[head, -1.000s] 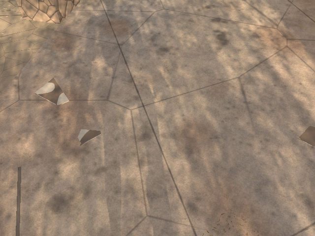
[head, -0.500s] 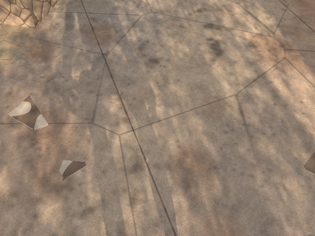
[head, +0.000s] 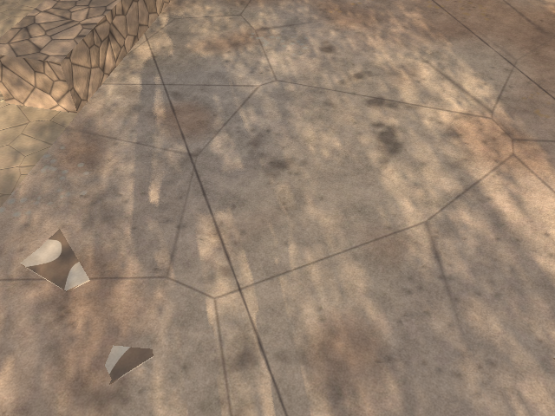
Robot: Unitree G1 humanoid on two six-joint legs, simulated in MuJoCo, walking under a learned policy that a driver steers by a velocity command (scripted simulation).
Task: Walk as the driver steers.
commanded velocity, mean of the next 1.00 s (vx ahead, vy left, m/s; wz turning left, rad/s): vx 0.44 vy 0.00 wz -0.39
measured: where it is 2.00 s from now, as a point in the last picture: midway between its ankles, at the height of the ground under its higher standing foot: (419, 300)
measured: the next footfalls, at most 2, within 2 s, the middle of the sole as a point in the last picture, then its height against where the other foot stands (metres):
right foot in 0.60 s outside the picture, level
left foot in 1.18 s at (326, 340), level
